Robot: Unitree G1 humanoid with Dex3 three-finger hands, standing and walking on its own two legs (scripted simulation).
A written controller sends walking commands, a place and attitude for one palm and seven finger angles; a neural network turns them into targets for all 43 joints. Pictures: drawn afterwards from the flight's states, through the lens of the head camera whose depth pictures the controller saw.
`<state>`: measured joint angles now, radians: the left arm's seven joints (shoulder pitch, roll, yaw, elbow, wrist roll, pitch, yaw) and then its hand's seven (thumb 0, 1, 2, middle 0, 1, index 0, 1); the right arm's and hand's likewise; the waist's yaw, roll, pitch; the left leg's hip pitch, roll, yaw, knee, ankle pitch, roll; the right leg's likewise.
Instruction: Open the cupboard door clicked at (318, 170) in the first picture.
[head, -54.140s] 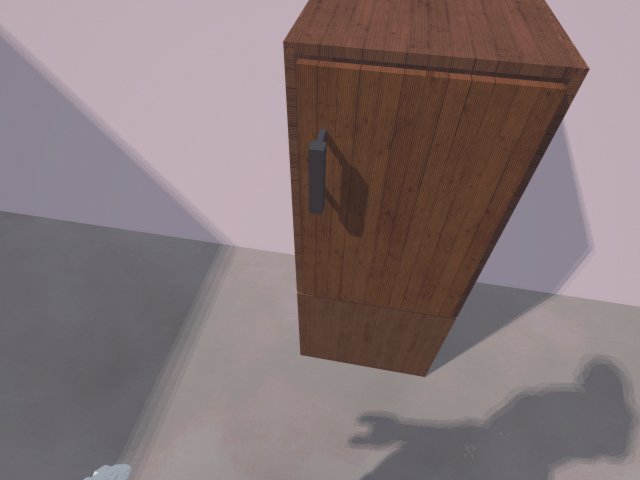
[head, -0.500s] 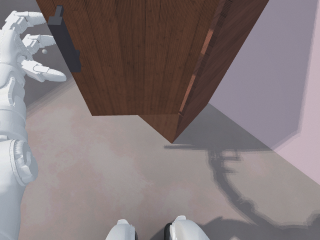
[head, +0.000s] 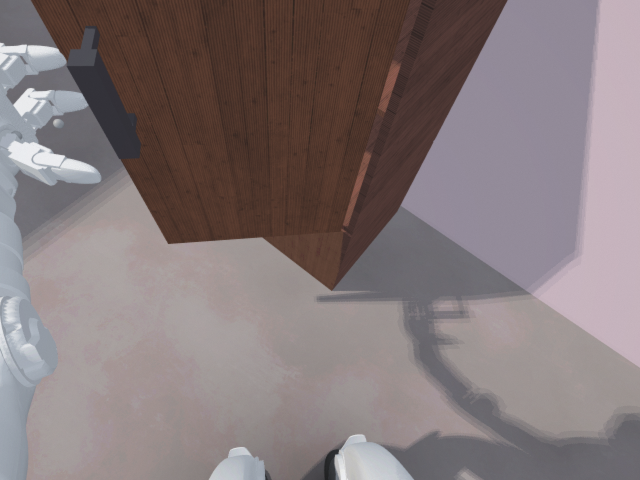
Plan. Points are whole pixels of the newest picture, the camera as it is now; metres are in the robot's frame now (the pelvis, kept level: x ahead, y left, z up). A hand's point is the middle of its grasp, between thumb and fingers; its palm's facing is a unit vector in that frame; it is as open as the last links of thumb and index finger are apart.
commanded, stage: move the hooked fingers beside the handle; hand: left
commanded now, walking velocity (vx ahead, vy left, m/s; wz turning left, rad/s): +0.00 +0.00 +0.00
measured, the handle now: (111, 97) +0.55 +0.20 +0.11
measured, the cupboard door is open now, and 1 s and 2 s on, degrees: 46 46 45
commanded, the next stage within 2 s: slide the fingers in behind the handle in 1.08 s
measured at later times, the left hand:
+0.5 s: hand (41, 127) +0.50 +0.26 +0.11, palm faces -0.02 -1.00 -0.02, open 14.0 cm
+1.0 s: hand (40, 125) +0.50 +0.26 +0.11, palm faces +0.00 -1.00 -0.02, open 14.0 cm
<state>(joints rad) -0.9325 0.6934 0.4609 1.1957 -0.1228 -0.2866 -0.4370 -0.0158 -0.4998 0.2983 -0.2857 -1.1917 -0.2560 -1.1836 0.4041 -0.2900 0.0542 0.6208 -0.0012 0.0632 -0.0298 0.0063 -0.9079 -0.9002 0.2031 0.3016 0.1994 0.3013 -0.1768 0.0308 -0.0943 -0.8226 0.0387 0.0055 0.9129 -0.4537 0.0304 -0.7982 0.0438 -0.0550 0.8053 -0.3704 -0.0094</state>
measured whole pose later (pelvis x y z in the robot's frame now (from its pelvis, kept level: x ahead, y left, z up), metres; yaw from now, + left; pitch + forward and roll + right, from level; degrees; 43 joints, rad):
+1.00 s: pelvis +0.00 +0.00 +0.00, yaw -1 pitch +20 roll -4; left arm -0.91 0.74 0.50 1.20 -0.12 -0.27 -0.47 -0.02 -0.50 0.30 -0.30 -1.20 -0.30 -1.20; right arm 0.43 -0.29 0.06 0.61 0.00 0.08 -0.03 0.01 -0.91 -0.90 0.20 0.30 0.20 0.30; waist -0.18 0.04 -0.10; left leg -0.82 0.05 0.01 0.92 -0.45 0.03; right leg -0.80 0.05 -0.05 0.80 -0.36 -0.01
